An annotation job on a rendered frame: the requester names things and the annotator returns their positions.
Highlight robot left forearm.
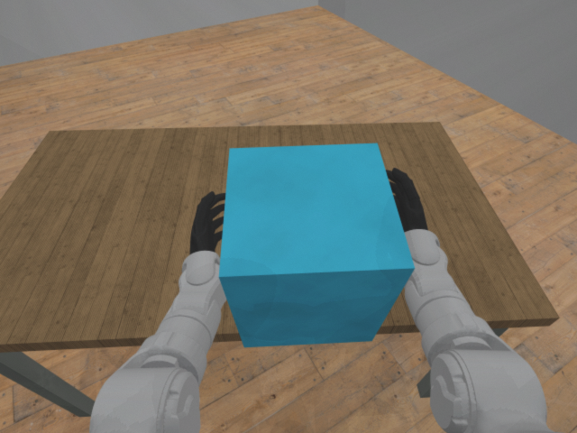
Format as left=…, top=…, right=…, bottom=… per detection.
left=89, top=251, right=226, bottom=433

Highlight left robot upper arm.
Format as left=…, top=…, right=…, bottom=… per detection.
left=91, top=367, right=200, bottom=433

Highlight carton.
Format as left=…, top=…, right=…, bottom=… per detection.
left=219, top=143, right=415, bottom=347

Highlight right robot upper arm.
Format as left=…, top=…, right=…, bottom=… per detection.
left=430, top=349, right=562, bottom=433

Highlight left robot hand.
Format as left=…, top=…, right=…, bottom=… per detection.
left=190, top=191, right=225, bottom=254

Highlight robot right forearm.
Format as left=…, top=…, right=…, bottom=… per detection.
left=404, top=229, right=547, bottom=421

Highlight right robot hand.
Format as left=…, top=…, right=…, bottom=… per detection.
left=386, top=168, right=428, bottom=233

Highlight table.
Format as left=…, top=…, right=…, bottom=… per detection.
left=0, top=122, right=559, bottom=417

